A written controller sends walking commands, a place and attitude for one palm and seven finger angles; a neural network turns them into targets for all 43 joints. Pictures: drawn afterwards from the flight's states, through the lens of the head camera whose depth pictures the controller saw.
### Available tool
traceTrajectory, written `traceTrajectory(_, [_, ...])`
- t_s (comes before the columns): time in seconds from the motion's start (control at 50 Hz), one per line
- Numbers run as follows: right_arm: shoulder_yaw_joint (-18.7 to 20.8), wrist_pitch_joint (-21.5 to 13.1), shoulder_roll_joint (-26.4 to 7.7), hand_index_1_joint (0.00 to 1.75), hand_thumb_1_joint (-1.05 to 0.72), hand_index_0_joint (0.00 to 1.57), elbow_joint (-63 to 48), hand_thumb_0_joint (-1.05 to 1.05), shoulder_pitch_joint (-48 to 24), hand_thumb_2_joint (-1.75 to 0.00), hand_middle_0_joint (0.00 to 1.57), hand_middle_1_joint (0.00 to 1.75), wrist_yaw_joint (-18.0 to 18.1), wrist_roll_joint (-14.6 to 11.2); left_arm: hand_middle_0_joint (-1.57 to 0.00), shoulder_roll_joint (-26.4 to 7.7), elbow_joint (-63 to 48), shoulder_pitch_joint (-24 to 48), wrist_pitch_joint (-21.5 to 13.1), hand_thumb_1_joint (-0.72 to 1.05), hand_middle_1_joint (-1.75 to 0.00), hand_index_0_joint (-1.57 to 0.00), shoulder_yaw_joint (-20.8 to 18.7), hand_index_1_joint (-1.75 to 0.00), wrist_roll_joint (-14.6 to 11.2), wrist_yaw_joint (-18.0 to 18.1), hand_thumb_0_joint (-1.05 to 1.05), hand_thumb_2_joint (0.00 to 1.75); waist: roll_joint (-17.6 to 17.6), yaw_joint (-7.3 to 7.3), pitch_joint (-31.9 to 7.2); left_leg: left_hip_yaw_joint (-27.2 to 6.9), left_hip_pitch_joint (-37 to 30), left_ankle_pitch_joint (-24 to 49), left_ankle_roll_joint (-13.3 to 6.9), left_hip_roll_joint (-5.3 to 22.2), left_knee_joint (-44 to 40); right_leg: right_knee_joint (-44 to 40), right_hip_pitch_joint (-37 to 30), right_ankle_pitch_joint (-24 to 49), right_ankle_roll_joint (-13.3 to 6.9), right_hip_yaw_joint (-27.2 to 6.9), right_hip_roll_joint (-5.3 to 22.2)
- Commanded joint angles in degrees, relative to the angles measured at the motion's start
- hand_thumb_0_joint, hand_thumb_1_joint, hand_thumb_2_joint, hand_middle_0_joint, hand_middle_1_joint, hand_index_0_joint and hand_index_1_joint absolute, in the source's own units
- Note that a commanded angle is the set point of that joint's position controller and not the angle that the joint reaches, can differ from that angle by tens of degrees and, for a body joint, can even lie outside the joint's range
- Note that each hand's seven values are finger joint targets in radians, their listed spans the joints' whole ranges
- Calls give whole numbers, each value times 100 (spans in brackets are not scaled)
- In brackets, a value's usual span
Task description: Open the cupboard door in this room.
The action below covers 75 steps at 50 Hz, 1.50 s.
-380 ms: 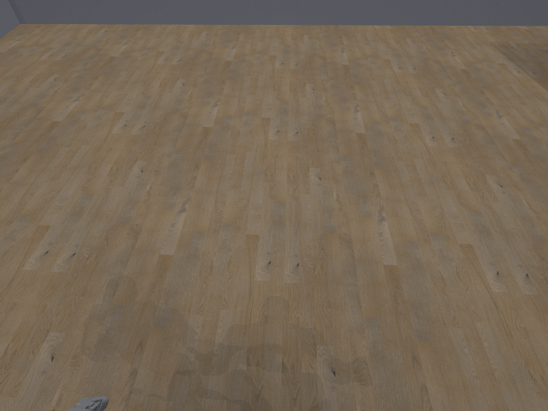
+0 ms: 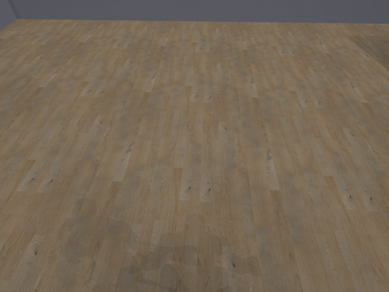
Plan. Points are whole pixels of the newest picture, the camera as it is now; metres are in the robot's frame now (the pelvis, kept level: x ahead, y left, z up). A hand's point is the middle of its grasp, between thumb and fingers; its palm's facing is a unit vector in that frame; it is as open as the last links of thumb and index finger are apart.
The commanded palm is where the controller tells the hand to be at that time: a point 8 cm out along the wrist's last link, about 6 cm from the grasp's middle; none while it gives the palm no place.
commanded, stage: stand and wait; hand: left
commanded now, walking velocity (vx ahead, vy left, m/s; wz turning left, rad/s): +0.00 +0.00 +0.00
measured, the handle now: out of the picture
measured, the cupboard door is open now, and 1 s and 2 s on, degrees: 0 0 0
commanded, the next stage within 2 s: turn or walk to find it in 0.52 s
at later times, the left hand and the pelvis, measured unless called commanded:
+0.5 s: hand out of the picture +0.07 +0.24 -0.15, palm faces -0.04 -0.94 -0.34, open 7.4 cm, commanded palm none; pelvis -0.01 -0.01 +0.00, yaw +0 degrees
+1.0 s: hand out of the picture +0.02 +0.22 -0.19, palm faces +0.09 -0.97 -0.24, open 7.4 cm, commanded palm none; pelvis -0.03 +0.01 -0.01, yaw +6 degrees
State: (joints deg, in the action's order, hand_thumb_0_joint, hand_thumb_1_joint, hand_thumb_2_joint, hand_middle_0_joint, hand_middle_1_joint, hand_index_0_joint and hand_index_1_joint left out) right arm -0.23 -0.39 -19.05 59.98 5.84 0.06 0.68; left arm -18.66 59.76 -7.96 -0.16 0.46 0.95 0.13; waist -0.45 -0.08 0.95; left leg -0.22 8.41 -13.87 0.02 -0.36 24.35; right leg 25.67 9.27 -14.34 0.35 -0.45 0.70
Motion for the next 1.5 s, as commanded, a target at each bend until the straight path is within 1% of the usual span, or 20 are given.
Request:
traceTrajectory(0.0, [289,-156,-1175,30,-90,20,-312,0,-318,-90,20,30,74,7,-20,-1261,-383,309,-132,90,-30,-20,-253,-30,-30,57,0,90,12,20,-271,-500,-56,860,-208,638,-424,-530,46,855,-229,-592,608])
traceTrajectory(0.36, [248,-151,-1243,30,-90,20,24,0,-159,-90,20,30,59,-8,-20,-1303,-133,278,-130,90,-30,-20,-231,-30,-35,41,0,90,-16,8,-69,-559,59,489,-172,672,-633,-812,109,304,-222,-659,621])
traceTrajectory(0.58, [229,-120,-1091,30,-90,20,-34,0,-99,-90,20,30,40,-2,-20,-1145,-182,204,-74,90,-30,-20,-251,-30,-35,68,0,90,69,-9,-200,-624,207,943,-177,679,-454,-492,-31,698,-156,-456,653])
traceTrajectory(0.64, [169,-5,-615,30,-90,20,-97,0,118,-90,20,30,25,17,-20,-733,-218,-64,44,90,-30,-20,-203,-30,-33,123,0,90,21,-29,-195,-635,489,1066,-128,614,-161,-276,19,746,-88,-385,740])
traceTrajectory(0.7, [182,101,-489,30,-90,20,-256,0,267,-90,20,30,8,24,-20,-703,-370,-188,116,90,-30,-20,-226,-30,-16,153,0,90,-190,-31,-127,-624,857,853,-95,487,186,-207,143,538,-125,-426,892])
traceTrajectory(0.82, [334,202,-295,30,-90,20,-536,0,670,-90,20,30,-10,15,-20,-806,-826,-120,152,90,-30,-20,-354,-30,26,197,0,90,-705,122,-229,-286,842,201,-33,216,1254,-205,721,398,-575,-608,1593])
traceTrajectory(0.86, [365,180,-295,30,-90,20,-567,0,827,-90,20,30,-32,23,-20,-680,-963,-30,174,90,-30,-20,-364,-30,28,202,0,90,-271,185,-232,-673,716,653,-137,400,738,405,931,191,-329,-126,1237])
traceTrajectory(0.9, [452,125,-679,30,-90,20,-679,0,892,-90,20,30,-15,78,-20,-315,-1074,-13,202,90,-30,-20,-331,-30,-14,192,0,90,1316,221,-14,-2670,869,1133,-794,1336,-534,2035,1357,-989,184,563,95])
traceTrajectory(0.92, [495,98,-697,30,-90,20,-694,0,1046,-90,20,30,39,60,-20,-262,-1122,10,187,90,-30,-20,-343,-30,-10,216,0,90,1386,259,-98,-3235,638,1693,-1154,1570,-817,2849,1642,-1782,157,175,36])
traceTrajectory(0.94, [503,89,-699,30,-90,20,-692,0,1032,-90,20,30,86,50,-20,-246,-1118,-54,174,90,-30,-20,-361,-30,-11,221,0,90,1168,185,-202,-3211,402,2008,-1304,1583,-675,3236,1833,-1811,134,-98,117])
traceTrajectory(1.0, [521,101,-542,30,-90,20,-778,0,889,-90,20,30,136,61,-20,-37,-1042,-209,132,90,-30,-20,-361,-30,-42,179,0,90,881,109,-523,-2526,53,2384,-1215,1240,-278,3012,1776,-1563,198,-90,112])
traceTrajectory(1.08, [574,169,-481,30,-90,20,-780,0,1039,-90,20,30,135,84,-20,155,-1098,-264,148,90,-30,-20,-371,-30,-81,171,0,90,933,176,-513,-2649,151,2115,-1115,1033,-350,2063,1262,-1431,200,5,-86])
traceTrajectory(1.16, [629,236,-424,30,-90,20,-926,0,792,-90,20,30,74,41,-20,82,-964,-929,120,90,-30,-20,-430,-30,-86,194,0,90,834,-107,-562,-2408,1031,962,-660,592,-110,88,-189,-290,177,141,-158])
traceTrajectory(1.18, [617,256,-192,30,-90,20,-997,0,754,-90,20,30,41,-1,-20,-174,-933,-1117,86,90,-30,-20,-497,-30,-32,222,0,90,255,-180,-461,-2000,1917,2,-352,240,438,-563,-925,-264,22,-321,403])
traceTrajectory(1.2, [572,265,184,30,-90,20,-1129,0,847,-90,20,30,19,-18,-20,-741,-1008,-1076,31,90,-30,-20,-618,-30,74,260,0,90,-1299,-167,-286,-780,2999,-1178,120,-493,1936,-1242,-1189,-864,-543,-2084,2020])
traceTrajectory(1.22, [641,263,5,30,-90,20,-1182,0,594,-90,20,30,26,75,-20,-814,-1151,-816,66,90,-30,-20,-566,-30,31,254,0,90,-1194,-222,34,-600,2820,-1640,155,-371,3094,-1344,-16,-468,-904,-2226,2628])
traceTrajectory(1.26, [679,371,-8,30,-90,20,-962,0,620,-90,20,30,-57,63,-20,-471,-1220,-349,8,90,-30,-20,-505,-30,25,238,0,90,-986,69,460,-600,2462,-1054,134,-90,4203,-1344,984,-542,-778,-1587,1929])
traceTrajectory(1.3, [651,374,71,30,-90,20,-791,0,905,-90,20,30,-104,56,-20,-224,-1241,-130,-23,90,-30,-20,-435,-30,37,224,0,90,-844,269,498,-335,2410,-608,226,10,4495,-1041,846,321,-711,-749,1555])
traceTrajectory(1.38, [559,368,140,30,-90,20,-819,0,509,-90,20,30,-82,33,-20,-288,-1028,-832,-50,90,-30,-20,-439,-30,41,221,0,90,-888,-41,277,-65,2417,-747,352,77,3991,-675,14,1629,-837,-399,1593])
traceTrajectory(1.48, [441,293,230,30,-90,20,-932,0,14,-90,20,30,-80,-24,-20,-561,-847,-1203,-14,90,-30,-20,-532,-30,104,226,0,90,-1032,-261,3,294,1759,-1259,303,103,2320,-206,-389,2932,-955,-237,1820])
